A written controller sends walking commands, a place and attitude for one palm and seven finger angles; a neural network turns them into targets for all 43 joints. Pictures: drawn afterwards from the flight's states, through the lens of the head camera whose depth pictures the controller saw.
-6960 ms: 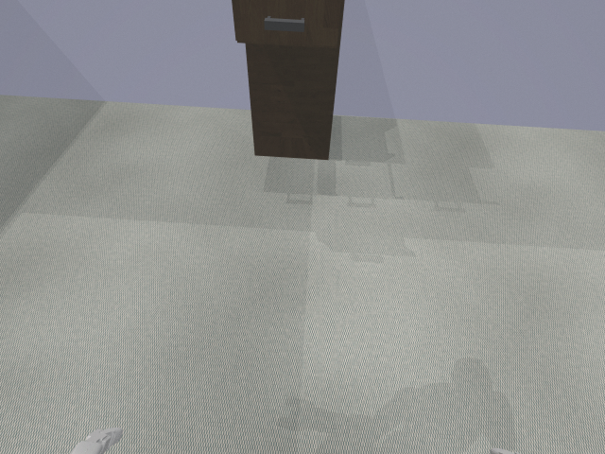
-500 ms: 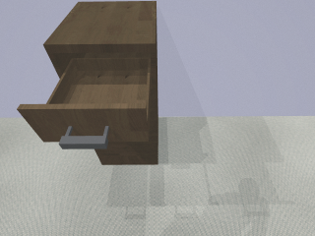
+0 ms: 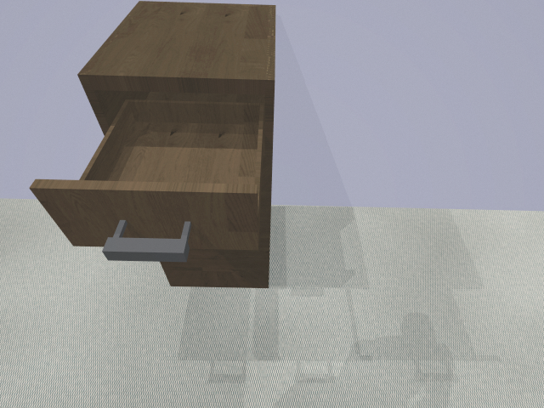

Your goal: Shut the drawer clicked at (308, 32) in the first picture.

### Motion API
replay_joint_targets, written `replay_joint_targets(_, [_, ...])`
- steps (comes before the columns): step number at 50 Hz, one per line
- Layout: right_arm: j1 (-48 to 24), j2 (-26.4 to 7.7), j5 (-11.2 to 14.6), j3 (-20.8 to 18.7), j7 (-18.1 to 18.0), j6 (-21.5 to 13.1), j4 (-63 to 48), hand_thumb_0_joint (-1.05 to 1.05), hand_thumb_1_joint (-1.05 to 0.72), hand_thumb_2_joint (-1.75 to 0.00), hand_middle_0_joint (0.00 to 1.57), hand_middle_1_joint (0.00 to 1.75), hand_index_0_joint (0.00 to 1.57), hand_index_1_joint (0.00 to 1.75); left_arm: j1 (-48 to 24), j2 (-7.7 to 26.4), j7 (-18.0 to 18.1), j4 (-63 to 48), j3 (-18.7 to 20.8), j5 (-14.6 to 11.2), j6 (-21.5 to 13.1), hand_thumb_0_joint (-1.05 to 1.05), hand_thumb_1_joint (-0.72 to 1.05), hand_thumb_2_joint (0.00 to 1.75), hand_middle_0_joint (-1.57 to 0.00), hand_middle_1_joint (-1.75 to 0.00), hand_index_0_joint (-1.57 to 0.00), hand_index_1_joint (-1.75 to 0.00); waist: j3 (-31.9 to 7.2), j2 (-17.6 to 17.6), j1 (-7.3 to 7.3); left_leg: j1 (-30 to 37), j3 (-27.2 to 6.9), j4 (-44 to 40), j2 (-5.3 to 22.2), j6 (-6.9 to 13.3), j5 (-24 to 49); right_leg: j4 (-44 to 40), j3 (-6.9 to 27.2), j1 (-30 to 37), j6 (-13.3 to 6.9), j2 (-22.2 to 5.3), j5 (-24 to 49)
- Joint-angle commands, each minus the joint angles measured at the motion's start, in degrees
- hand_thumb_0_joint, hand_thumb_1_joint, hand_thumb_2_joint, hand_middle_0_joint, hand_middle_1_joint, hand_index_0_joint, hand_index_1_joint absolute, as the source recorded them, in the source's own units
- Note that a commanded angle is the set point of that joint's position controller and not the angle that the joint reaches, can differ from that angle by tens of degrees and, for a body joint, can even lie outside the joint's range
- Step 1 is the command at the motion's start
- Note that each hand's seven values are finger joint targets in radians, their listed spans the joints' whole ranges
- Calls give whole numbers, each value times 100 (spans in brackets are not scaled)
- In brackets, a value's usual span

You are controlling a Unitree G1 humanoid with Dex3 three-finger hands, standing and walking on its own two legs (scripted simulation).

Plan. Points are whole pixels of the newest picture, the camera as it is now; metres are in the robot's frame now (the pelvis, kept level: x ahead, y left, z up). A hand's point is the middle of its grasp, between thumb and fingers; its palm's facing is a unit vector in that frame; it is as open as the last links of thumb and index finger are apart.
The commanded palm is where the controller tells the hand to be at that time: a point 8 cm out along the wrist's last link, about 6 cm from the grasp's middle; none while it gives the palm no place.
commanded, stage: look again from close up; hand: left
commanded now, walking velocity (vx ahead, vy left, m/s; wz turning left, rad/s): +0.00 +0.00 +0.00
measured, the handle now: (151, 238) +0.36 +0.23 +0.02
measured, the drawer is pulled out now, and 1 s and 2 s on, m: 0.29 0.29 0.29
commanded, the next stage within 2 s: shuffle to correct the standing spot in 0.38 s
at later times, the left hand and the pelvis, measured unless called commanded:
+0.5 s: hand out of the picture -0.01 +0.18 -0.18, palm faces +0.02 -0.98 -0.19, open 7.4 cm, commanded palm none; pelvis +0.00 +0.01 +0.00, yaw +0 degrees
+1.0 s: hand out of the picture +0.06 +0.20 -0.19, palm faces +0.01 -0.98 -0.19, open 7.4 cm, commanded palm none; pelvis +0.07 +0.02 -0.01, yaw +0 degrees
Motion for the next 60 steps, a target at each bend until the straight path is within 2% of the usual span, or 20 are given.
replay_joint_targets(1, [364, -500, 24, -84, -32, -94, -114, 0, -90, -90, 20, 30, 20, 30, 377, 626, 23, -132, 119, -6, -92, 0, 90, 90, -20, -30, -20, -30, 159, 81, -41, 85, -400, -342, 380, 243, 1136, -436, 645, -295, 48, -761, 1812])
replay_joint_targets(24, [412, -519, 31, -101, -30, -127, -49, 0, -90, -90, 20, 30, 20, 30, 368, 625, 22, -148, 139, 5, -73, 0, 90, 90, -20, -30, -20, -30, 200, 43, -11, 75, -470, -445, 402, 304, 1210, -414, 607, -366, 54, -771, 1543])
replay_joint_targets(28, [551, -459, -8, -125, 28, -41, -13, 0, -90, -90, 20, 30, 20, 30, 473, 549, -19, -122, 166, 51, 0, 0, 90, 90, -20, -30, -20, -30, 430, -33, -12, -191, -374, -310, 295, 347, -423, -438, 621, -634, -37, -705, -488])
replay_joint_targets(32, [558, -391, -28, -151, 69, -13, -110, 0, -90, -90, 20, 30, 20, 30, 586, 623, -74, -163, 241, 65, 18, 0, 90, 90, -20, -30, -20, -30, 871, -200, 6, -632, -294, -7, 156, 371, -1007, -604, 861, -910, -190, -757, -1419])
replay_joint_targets(37, [600, -238, -20, -148, 66, -126, -262, 0, -90, -90, 20, 30, 20, 30, 987, 727, -70, -86, 355, 43, -47, 0, 90, 90, -20, -30, -20, -30, 707, -553, 45, -1066, 102, 896, -83, 333, -507, -444, 1194, -320, -507, -1087, -195])
replay_joint_targets(39, [740, -207, -6, -140, 52, -198, -234, 0, -90, -90, 20, 30, 20, 30, 986, 713, -64, -70, 385, 46, -76, 0, 90, 90, -20, -30, -20, -30, 532, -421, -45, -804, 124, 785, -56, 351, -159, -50, 1022, -255, -544, -1080, 755])
replay_joint_targets(40, [1019, -272, -7, -152, 36, -234, -138, 0, -90, -90, 20, 30, 20, 30, 854, 642, -72, -112, 372, 45, -78, 0, 90, 90, -20, -30, -20, -30, 413, 36, -201, -189, -38, 422, 76, 415, 448, 486, 626, -557, -422, -844, 1172])
replay_joint_targets(41, [1562, -526, -30, -214, -10, -277, 91, 0, -90, -90, 20, 30, 20, 30, 657, 482, -93, -193, 336, 44, -98, 0, 90, 90, -20, -30, -20, -30, 189, 821, -430, 817, -718, 214, 597, 665, 1784, 1597, 62, -1310, -202, -433, 1269])
replay_joint_targets(42, [2319, -827, -60, -276, -79, -287, 331, 0, -90, -90, 20, 30, 20, 30, 192, 246, -81, -421, 274, 48, -136, 0, 90, 90, -20, -30, -20, -30, 199, 1783, -710, 1584, -1772, -129, 1460, 1222, 3900, 2839, -438, -2447, 41, -36, -303])
replay_joint_targets(43, [2609, -768, -76, -207, -144, -247, 453, 0, -90, -90, 20, 30, 20, 30, -193, 320, -32, -571, 261, 45, -134, 0, 90, 90, -20, -30, -20, -30, 355, 1779, -763, 1995, -2117, -198, 1910, 1546, 6109, 3706, -79, -3274, 65, -101, -1898])
replay_joint_targets(44, [2482, -645, -73, -134, -174, -222, 425, 0, -90, -90, 20, 30, 20, 30, -312, 401, -3, -580, 312, 43, -102, 0, 90, 90, -20, -30, -20, -30, 469, 1275, -682, 1763, -1796, -34, 1944, 1574, 6711, 3909, 194, -3292, 26, -367, -1906])
replay_joint_targets(47, [1501, -530, -82, -109, -216, -212, 53, 0, -90, -90, 20, 30, 20, 30, -205, 107, -42, -557, 287, 20, 8, 0, 90, 90, -20, -30, -20, -30, 711, 748, -275, 755, -1061, -179, 1530, 1160, 5844, 3012, 171, -2616, 116, -597, -1308])
replay_joint_targets(49, [1015, -669, -52, -156, -209, -201, -114, 0, -90, -90, 20, 30, 20, 30, -44, 88, -59, -538, 294, 2, 88, 0, 90, 90, -20, -30, -20, -30, 588, 873, -69, 251, -600, -210, 1200, 890, 5217, 2065, -53, -1765, 160, -510, -483])
replay_joint_targets(51, [854, -761, 6, -236, -195, -173, -200, 0, -90, -90, 20, 30, 20, 30, 254, 228, -60, -513, 332, 15, 105, 0, 90, 90, -20, -30, -20, -30, 347, 862, 94, 177, -462, 98, 1019, 729, 4923, 1197, -254, -1134, 175, -350, 528])
replay_joint_targets(53, [894, -799, 57, -339, -168, -124, -268, 0, -90, -90, 20, 30, 20, 30, 682, 536, -44, -472, 414, 44, 43, 0, 90, 90, -20, -30, -20, -30, -24, 469, 265, -2, -400, 657, 829, 492, 3988, 530, -214, -339, 164, -428, 2134])
replay_joint_targets(54, [1021, -643, 71, -365, -139, -87, -301, 0, -90, -90, 20, 30, 20, 30, 784, 827, -8, -465, 469, 73, 2, 0, 90, 90, -20, -30, -20, -30, -310, -114, 262, -460, -239, 1231, 462, 311, 2586, 741, 382, 175, -46, -935, 3881])
replay_joint_targets(55, [1294, -423, 103, -385, -103, -48, -299, 0, -90, -90, 20, 30, 20, 30, 845, 1128, 26, -483, 524, 76, -21, 0, 90, 90, -20, -30, -20, -30, -762, -937, 238, -975, -48, 2204, -161, 154, 286, 740, 1365, 690, -609, -1900, 5861])
replay_joint_targets(56, [1311, -263, 136, -410, -105, -1, -351, 0, -90, -90, 20, 30, 20, 30, 904, 1254, 32, -505, 540, 49, -22, 0, 90, 90, -20, -30, -20, -30, -1032, -1266, 244, -1005, -201, 3231, -437, 117, -2078, 336, 1679, 660, -1169, -2556, 6508])
replay_joint_targets(57, [1056, -171, 139, -380, -131, 90, -415, 0, -90, -90, 20, 30, 20, 30, 639, 1058, 69, -564, 496, 30, -34, 0, 90, 90, -20, -30, -20, -30, -886, -1366, 207, -1006, -563, 3620, -284, 145, -2345, 118, 1765, 278, -1339, -2512, 6097])
replay_joint_targets(60, [772, -106, 69, -381, -37, 196, -409, 0, -90, -90, 20, 30, 20, 30, -184, 976, 103, -888, 467, 83, 61, 0, 90, 90, -20, -30, -20, -30, -310, -844, 36, -1302, -656, 3995, -182, 96, -1812, -179, 1424, -657, -1081, -2165, 3858])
